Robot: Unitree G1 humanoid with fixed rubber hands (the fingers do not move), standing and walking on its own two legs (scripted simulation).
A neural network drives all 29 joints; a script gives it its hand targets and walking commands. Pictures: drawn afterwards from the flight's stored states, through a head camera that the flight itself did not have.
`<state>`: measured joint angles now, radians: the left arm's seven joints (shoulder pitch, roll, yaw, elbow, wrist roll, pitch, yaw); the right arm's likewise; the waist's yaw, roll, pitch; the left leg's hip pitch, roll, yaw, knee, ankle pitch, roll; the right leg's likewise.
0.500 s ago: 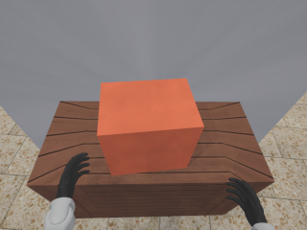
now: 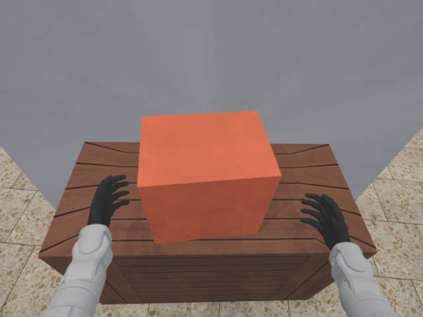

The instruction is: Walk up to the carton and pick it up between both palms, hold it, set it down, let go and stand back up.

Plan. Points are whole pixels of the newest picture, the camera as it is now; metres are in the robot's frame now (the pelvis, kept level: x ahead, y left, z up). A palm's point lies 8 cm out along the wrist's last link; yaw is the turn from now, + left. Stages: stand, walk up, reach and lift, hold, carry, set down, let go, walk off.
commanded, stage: reach and lift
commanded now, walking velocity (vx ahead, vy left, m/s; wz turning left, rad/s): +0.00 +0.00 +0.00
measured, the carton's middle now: (204, 179) +0.45 +0.04 -0.06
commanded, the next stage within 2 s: none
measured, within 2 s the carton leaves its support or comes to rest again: neither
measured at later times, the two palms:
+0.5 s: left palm (111, 170) +0.37 +0.22 +0.06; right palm (333, 186) +0.36 -0.22 +0.06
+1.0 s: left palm (113, 139) +0.42 +0.23 +0.09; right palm (325, 147) +0.43 -0.21 +0.10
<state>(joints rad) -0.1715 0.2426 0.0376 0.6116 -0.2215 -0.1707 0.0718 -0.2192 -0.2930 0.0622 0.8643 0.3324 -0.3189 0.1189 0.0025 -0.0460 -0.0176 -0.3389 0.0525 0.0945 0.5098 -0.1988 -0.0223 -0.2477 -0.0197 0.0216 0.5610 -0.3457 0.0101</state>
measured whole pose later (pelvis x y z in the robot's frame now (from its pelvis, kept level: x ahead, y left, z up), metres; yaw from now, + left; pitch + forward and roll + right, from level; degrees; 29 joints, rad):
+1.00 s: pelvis -0.01 +0.00 +0.00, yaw +0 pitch +15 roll -1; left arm -0.83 0.33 0.02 0.89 -0.27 0.13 0.09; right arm -0.80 -0.40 0.10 0.95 0.37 0.01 0.08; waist 0.00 -0.02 -0.14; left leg -0.61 0.08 0.07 0.49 -0.14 -0.02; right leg -0.50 0.01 0.00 0.51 -0.27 0.01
